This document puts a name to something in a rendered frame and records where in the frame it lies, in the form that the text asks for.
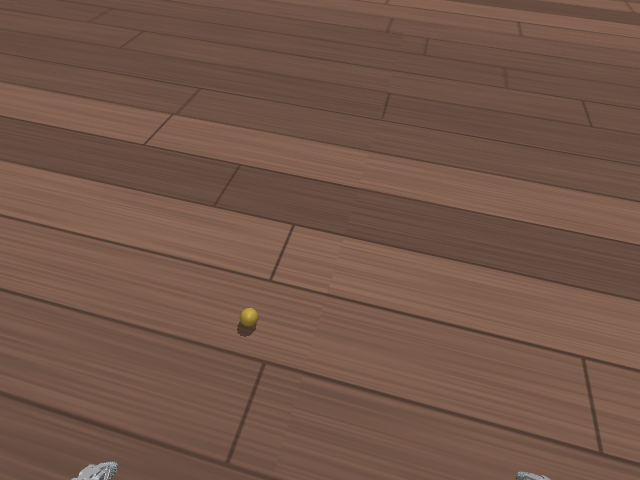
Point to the left robot hand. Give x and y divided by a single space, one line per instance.
102 471

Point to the ball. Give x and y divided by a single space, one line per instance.
249 317

